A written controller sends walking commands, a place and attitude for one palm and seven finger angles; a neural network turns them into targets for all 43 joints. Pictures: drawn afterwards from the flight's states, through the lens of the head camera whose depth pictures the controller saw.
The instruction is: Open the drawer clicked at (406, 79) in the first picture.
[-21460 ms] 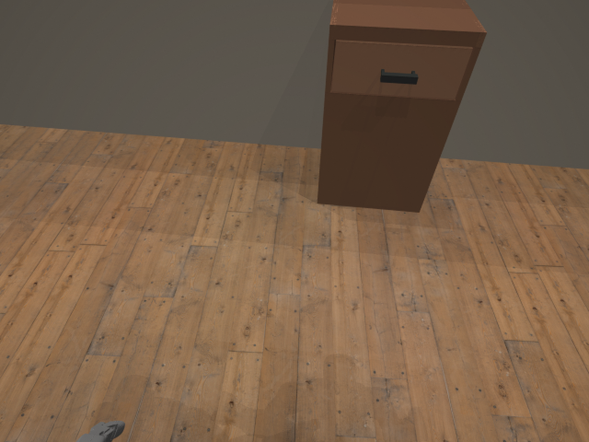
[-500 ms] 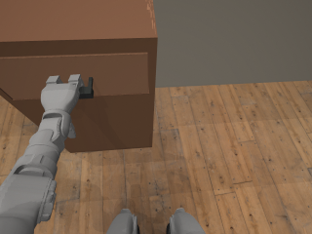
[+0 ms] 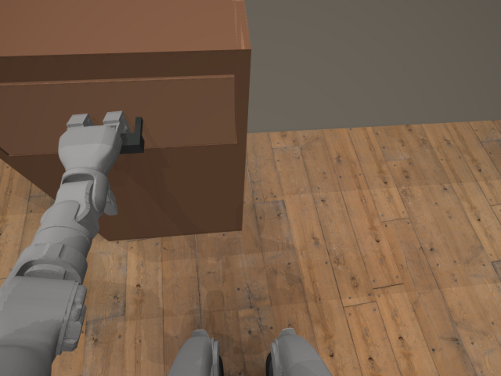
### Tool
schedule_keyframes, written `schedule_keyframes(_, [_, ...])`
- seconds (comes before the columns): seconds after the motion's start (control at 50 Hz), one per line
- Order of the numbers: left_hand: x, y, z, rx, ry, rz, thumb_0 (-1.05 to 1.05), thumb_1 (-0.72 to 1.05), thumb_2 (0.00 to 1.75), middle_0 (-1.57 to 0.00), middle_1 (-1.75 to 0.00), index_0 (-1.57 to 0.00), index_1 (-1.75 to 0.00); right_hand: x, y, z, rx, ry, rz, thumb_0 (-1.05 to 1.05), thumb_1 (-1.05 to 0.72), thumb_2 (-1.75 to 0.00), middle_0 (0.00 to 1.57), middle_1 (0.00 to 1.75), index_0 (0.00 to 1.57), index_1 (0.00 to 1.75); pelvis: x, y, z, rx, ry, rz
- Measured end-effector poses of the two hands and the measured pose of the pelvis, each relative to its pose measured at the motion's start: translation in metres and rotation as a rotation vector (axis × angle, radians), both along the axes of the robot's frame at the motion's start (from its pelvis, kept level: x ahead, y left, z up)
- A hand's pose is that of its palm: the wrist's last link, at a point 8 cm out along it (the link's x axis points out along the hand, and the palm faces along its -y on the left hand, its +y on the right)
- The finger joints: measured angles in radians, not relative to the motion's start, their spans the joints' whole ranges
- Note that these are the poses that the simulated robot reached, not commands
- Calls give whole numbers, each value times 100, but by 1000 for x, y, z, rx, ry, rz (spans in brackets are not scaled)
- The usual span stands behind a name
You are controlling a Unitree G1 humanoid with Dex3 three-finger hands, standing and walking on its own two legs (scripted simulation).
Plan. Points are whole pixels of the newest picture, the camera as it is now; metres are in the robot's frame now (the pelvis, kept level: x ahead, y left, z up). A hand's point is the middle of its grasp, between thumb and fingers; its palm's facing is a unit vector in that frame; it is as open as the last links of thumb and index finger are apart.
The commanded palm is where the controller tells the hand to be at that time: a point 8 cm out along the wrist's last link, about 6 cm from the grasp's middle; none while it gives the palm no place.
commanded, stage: lower the fingers behind the handle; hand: left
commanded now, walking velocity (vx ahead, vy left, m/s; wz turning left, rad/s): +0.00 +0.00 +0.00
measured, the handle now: (107, 134) +0.52 +0.23 +0.00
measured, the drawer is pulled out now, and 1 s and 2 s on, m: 0.00 0.00 0.07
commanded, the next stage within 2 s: close the thumb around the handle in 0.10 s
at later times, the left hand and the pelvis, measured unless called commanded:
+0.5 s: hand (104, 168) +0.46 +0.24 -0.02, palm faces -0.06 -0.04 -1.00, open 11.3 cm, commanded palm +0.45 +0.23 +0.03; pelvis +0.00 +0.00 +0.00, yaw +0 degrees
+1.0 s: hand (103, 168) +0.46 +0.24 -0.02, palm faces -0.07 -0.03 -1.00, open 6.0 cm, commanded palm +0.44 +0.23 +0.03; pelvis +0.00 +0.00 +0.00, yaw +0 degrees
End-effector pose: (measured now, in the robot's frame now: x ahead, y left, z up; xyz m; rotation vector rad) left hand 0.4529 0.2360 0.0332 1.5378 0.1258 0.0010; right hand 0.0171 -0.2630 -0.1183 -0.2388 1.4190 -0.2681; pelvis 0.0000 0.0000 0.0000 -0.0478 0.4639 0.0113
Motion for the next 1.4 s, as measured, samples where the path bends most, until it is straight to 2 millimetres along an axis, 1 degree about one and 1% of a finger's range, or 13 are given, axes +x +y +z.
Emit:
schedule_keyframes(0.26, [-6, 1, 1, -4, -13, -2, 0, -48, 31, -29, -120, -32, -120, 12, 0, 3, 3, -19, 7, 0, -91, -90, 20, 29, 20, 30, 4, 2, 3, 0, -11, -2])
schedule_keyframes(0.36, [-9, 0, 2, -3, -16, -1, 0, -39, 35, -29, -121, -33, -121, 17, 1, 4, 6, -26, 13, 0, -91, -90, 20, 29, 20, 30, 5, 2, 5, 1, -18, -1])
schedule_keyframes(0.44, [-9, 1, 2, 1, -17, -3, 0, -24, 41, -30, -123, -34, -123, 19, 1, 4, 3, -31, 18, 0, -91, -90, 20, 29, 20, 30, 4, 2, 5, 1, -18, 1])
schedule_keyframes(0.56, [-8, 1, 3, 1, -15, -4, 0, 5, 54, -32, -126, -36, -126, 19, 0, 4, -1, -37, 15, 0, -91, -90, 20, 29, 20, 30, 3, 2, 4, 1, -17, 0])
schedule_keyframes(0.74, [-7, 1, 4, 1, -16, -8, 0, 53, 75, -35, -130, -39, -131, 13, 1, 2, -2, -26, 12, 0, -91, -90, 20, 29, 20, 30, 1, 2, 3, 1, -16, -2])
schedule_keyframes(0.8, [-7, 2, 4, 1, -14, -9, 0, 65, 80, -35, -132, -39, -132, 10, 1, 2, -3, -23, 6, 0, -91, -90, 20, 29, 20, 30, 0, 3, 2, 1, -15, -3])
schedule_keyframes(0.98, [-9, 1, 3, 2, -11, -6, 0, 67, 77, -32, -134, -37, -133, 4, 2, 3, 4, -12, -11, 0, -91, -90, 20, 29, 20, 30, 2, 4, 4, 0, -18, -7])
schedule_keyframes(1.12, [-9, 1, 2, -1, -18, -6, 1, 67, 78, -31, -135, -37, -133, 7, 4, 4, 12, -4, -9, 0, -91, -90, 20, 29, 20, 30, 6, 5, 6, 1, -18, -9])
schedule_keyframes(1.26, [-17, 1, 2, -11, -12, -3, 1, 68, 76, -29, -135, -36, -133, 23, 6, 9, 22, -31, -17, 0, -91, -90, 20, 29, 20, 30, 14, 6, 12, 5, -30, -22])
schedule_keyframes(1.4, [-36, 0, 2, -23, -19, -4, 1, 69, 76, -27, -136, -36, -132, 52, 8, 15, 33, -79, -2, 0, -91, -90, 20, 29, 20, 30, 25, 8, 19, 7, -48, -25])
